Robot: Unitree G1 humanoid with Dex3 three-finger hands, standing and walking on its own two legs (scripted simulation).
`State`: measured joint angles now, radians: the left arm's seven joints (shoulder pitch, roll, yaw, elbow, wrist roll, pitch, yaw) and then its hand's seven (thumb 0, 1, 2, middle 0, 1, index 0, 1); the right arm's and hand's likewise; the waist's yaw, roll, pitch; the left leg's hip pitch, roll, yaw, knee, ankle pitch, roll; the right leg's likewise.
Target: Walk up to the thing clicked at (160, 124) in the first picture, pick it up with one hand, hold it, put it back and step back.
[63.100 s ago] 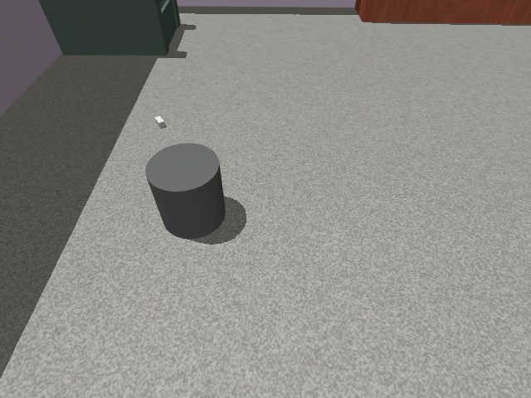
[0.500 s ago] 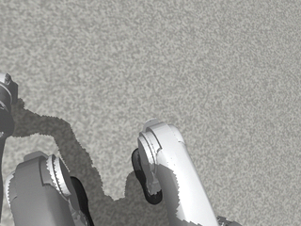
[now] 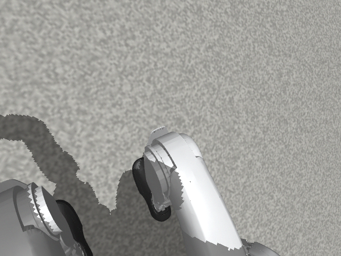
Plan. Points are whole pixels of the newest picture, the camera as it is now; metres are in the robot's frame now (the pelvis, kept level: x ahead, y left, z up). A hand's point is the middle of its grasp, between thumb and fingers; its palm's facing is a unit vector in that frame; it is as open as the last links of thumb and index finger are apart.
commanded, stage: rest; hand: left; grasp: from above
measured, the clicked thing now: out of the picture +0.46 +0.30 -0.28
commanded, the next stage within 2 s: open in 0.44 s
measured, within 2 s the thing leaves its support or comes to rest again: rests again in 0.12 s
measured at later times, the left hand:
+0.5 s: hand out of the picture +0.46 +0.28 -0.27, palm faces +0.03 -0.49 -0.87, open 6.9 cm
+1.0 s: hand out of the picture +0.46 +0.27 -0.27, palm faces +0.02 -0.50 -0.87, open 10.0 cm
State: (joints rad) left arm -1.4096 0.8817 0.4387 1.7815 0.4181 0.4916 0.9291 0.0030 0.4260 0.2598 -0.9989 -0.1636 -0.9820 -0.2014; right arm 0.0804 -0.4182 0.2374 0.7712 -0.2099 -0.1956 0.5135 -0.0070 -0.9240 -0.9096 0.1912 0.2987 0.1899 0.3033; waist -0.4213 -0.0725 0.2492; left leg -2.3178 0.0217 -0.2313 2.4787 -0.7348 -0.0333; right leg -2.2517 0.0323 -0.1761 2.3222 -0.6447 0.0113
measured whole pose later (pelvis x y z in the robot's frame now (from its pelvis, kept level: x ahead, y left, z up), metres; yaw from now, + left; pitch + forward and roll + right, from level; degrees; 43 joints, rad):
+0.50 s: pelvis +0.00 +0.01 -0.01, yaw -2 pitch +30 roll -14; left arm -1.38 0.95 0.39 1.80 0.34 0.46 0.94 0.00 0.42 0.23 -0.99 -0.20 -0.98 -0.23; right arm 0.07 -0.46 0.34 0.64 -0.18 -0.18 0.54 -0.01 -0.93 -0.91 0.19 0.30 0.19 0.30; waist -0.45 -0.09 0.28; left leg -2.34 0.01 -0.27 2.54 -0.75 -0.03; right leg -2.25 0.03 -0.21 2.36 -0.65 0.02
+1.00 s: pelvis +0.00 +0.01 -0.01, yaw -3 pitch +29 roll -16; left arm -1.35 0.96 0.38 1.79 0.35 0.45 0.95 0.00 0.10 0.50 -0.77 -0.49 -0.63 -0.45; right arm 0.09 -0.46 0.35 0.64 -0.18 -0.19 0.54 -0.01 -0.92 -0.91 0.19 0.30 0.19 0.30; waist -0.47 -0.11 0.28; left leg -2.33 0.01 -0.29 2.54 -0.75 -0.02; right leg -2.23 0.04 -0.22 2.33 -0.64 0.04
